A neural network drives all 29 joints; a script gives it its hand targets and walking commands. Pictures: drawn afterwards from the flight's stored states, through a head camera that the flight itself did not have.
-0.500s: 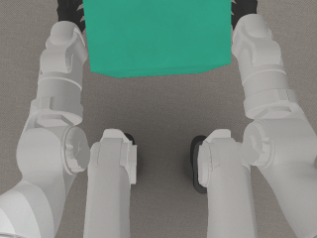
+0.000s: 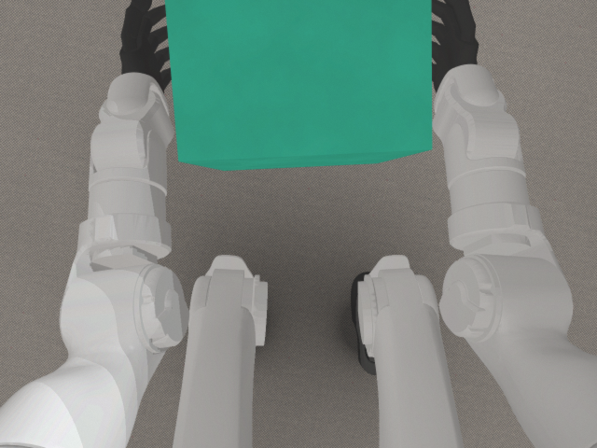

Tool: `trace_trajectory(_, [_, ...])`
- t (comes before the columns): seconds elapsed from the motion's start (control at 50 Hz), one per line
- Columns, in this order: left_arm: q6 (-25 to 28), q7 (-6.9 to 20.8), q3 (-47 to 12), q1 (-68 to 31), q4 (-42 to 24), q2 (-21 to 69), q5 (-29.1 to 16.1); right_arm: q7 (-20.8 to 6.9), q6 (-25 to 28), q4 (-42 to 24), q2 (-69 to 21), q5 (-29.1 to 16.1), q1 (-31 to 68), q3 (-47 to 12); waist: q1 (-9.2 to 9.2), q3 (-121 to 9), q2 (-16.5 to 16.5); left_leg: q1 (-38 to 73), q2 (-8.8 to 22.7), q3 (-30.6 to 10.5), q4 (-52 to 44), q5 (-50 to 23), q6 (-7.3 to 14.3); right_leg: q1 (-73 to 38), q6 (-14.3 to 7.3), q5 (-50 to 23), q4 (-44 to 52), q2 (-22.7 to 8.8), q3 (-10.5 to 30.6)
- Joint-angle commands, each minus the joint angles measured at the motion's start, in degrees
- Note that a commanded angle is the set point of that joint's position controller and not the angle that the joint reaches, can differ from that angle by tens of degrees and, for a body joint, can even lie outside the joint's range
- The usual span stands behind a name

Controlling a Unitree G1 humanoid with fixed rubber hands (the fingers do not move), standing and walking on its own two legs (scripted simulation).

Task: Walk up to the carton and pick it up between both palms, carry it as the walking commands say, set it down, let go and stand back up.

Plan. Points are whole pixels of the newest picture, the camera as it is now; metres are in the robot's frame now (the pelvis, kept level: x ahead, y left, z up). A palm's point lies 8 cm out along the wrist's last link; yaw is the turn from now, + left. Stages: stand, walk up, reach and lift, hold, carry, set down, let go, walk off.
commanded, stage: reach and lift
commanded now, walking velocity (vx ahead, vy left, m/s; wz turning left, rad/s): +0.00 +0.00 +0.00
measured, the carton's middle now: (299, 101) +0.51 +0.02 -0.17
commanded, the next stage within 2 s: none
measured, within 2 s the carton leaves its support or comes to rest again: neither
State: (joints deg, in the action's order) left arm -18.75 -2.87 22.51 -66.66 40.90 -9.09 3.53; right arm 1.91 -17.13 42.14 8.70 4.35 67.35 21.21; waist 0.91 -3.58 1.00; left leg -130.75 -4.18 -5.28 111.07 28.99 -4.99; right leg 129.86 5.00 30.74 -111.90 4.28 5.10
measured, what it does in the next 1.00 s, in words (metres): rises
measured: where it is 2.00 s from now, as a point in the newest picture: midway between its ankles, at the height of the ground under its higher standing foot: (303, 338)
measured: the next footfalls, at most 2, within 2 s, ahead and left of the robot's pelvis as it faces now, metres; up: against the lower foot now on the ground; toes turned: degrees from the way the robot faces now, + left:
none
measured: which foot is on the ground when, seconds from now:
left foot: down 0.00-1.00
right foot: down 0.00-1.00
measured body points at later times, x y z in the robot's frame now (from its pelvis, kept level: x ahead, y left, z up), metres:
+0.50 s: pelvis +0.00 +0.00 +0.05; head +0.29 +0.00 +0.39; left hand +0.52 +0.19 -0.03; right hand +0.53 -0.15 -0.04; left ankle +0.11 +0.14 -0.39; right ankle +0.10 -0.14 -0.39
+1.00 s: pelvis +0.02 +0.00 +0.11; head +0.27 +0.00 +0.49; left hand +0.50 +0.19 +0.04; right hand +0.51 -0.16 +0.04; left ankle +0.11 +0.14 -0.39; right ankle +0.11 -0.14 -0.39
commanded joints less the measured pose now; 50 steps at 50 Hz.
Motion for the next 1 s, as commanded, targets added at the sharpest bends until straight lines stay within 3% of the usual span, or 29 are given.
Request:
trace_trajectory(0.0, [0.29, 15.92, -28.59, -35.31, -4.30, 56.63, -7.08, -14.43, -0.50, -2.75, -55.56, -5.95, 33.29, -26.98, 0.76, -66.71, -0.88, 39.89, -3.99, 12.40, -10.58, -17.08, 2.17, -33.63, -3.21, -15.37, 11.21, 4.11, -11.78])
trace_trajectory(0.26, [-1.58, 17.35, -24.38, -34.19, -1.83, 58.30, -4.02, -15.23, -2.30, -0.17, -57.67, -3.13, 32.28, -23.88, 0.97, -64.36, 0.13, 39.70, -4.37, 12.47, -16.31, -12.26, 2.65, -36.38, -3.23, -11.53, 17.41, 4.36, -11.19])
trace_trajectory(0.98, [-2.96, 18.26, -26.62, -22.51, -3.51, 65.32, -2.73, -16.74, -3.27, -0.80, -63.98, -1.65, 20.60, -25.63, 1.04, -63.63, -0.20, 55.39, -4.68, 10.97, -29.90, -15.89, 2.07, -49.31, -3.17, -14.29, 31.51, 5.22, -9.98])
